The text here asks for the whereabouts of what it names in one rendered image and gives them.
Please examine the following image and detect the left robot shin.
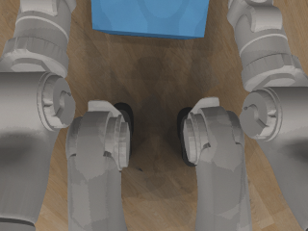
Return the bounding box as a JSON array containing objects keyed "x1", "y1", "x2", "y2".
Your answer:
[{"x1": 65, "y1": 100, "x2": 125, "y2": 160}]

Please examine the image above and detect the left robot forearm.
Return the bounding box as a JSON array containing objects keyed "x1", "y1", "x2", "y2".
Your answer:
[{"x1": 0, "y1": 0, "x2": 77, "y2": 79}]

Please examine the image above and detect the right robot forearm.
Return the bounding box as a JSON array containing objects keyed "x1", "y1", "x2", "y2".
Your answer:
[{"x1": 226, "y1": 0, "x2": 308, "y2": 92}]

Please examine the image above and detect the carton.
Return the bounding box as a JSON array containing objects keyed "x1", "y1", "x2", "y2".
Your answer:
[{"x1": 90, "y1": 0, "x2": 210, "y2": 40}]

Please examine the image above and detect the right robot upper arm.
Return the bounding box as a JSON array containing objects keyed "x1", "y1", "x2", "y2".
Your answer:
[{"x1": 239, "y1": 87, "x2": 308, "y2": 231}]

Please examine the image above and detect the left robot upper arm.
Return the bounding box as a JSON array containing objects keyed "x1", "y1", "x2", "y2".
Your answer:
[{"x1": 0, "y1": 71, "x2": 76, "y2": 231}]

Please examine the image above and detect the left robot thigh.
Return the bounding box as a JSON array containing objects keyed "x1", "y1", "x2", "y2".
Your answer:
[{"x1": 67, "y1": 111, "x2": 130, "y2": 231}]

